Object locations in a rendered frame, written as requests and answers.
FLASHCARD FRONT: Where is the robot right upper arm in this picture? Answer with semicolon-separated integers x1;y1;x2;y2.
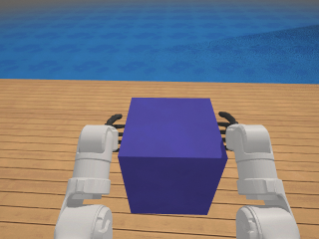
235;204;300;239

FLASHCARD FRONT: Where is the robot left upper arm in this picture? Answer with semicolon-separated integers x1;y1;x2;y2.
54;204;113;239

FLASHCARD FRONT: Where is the right robot forearm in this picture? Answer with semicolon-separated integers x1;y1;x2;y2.
225;123;301;239

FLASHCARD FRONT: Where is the carton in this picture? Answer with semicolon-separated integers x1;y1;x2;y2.
118;98;228;215

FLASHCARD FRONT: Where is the robot left hand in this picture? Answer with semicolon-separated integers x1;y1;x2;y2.
105;114;125;152

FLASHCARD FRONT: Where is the robot right hand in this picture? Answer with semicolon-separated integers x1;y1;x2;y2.
217;112;238;151

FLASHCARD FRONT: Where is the left robot forearm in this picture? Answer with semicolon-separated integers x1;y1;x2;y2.
53;124;119;239

